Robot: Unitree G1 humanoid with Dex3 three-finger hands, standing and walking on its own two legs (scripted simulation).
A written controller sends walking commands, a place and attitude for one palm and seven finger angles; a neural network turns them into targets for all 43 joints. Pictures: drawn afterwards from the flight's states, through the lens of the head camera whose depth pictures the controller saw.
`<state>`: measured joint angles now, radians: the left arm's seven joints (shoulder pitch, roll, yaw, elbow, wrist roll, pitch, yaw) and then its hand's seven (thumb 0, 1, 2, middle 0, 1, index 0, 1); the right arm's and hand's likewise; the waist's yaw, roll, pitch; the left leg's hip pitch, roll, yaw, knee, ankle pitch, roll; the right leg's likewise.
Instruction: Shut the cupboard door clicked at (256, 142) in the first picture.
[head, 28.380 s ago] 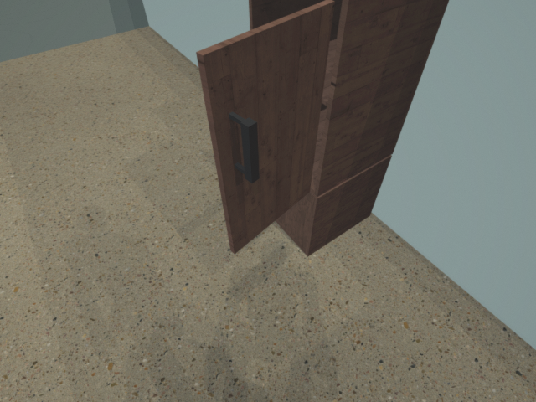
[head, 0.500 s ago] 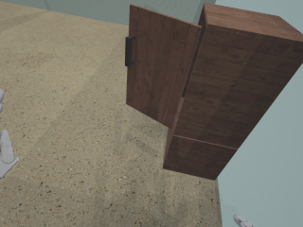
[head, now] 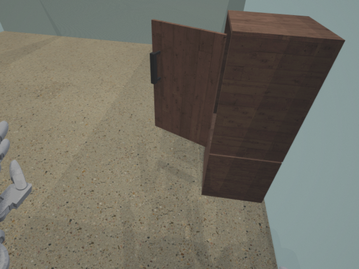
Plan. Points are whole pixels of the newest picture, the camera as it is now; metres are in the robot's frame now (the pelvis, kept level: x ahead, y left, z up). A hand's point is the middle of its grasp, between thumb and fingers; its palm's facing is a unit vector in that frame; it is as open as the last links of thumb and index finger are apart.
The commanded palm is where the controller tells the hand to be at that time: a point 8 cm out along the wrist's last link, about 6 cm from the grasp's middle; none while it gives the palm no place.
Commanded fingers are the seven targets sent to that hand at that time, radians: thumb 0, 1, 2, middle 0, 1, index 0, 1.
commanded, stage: stop stepping back and stand still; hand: left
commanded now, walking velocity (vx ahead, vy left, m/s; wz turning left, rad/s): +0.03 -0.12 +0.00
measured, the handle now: (156, 67) +1.00 +0.17 +0.05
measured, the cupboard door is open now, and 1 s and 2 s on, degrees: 66 66 66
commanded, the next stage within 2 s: let the arm hang, fingers relaxed in 0.22 s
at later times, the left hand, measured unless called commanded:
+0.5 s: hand (84, 261) +0.18 +0.24 -0.09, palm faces +0.10 -0.94 -0.32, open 7.4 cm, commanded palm none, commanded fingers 0.00 0.90 0.90 -0.20 -0.30 -0.20 -0.30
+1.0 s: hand out of the picture -0.02 +0.22 -0.17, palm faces +0.04 -0.97 -0.22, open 7.3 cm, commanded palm none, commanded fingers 0.00 0.90 0.90 -0.20 -0.30 -0.20 -0.30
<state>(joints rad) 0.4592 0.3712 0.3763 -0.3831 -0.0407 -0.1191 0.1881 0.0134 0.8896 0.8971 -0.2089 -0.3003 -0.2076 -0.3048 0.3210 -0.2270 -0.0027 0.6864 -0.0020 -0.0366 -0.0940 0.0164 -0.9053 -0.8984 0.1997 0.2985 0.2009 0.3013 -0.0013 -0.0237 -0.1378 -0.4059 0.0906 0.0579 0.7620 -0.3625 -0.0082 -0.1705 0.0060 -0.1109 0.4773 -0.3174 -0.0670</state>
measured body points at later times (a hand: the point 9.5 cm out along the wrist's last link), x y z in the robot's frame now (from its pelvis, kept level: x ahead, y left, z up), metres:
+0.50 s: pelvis +0.01 +0.02 -0.02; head +0.02 +0.00 +0.43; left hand +0.17 +0.28 -0.07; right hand +0.16 -0.21 -0.14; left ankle +0.01 +0.14 -0.74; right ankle +0.00 -0.08 -0.74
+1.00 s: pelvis +0.01 +0.03 +0.01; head +0.00 +0.03 +0.46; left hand -0.02 +0.27 -0.15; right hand -0.01 -0.18 -0.16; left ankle +0.01 +0.14 -0.74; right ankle +0.00 -0.08 -0.74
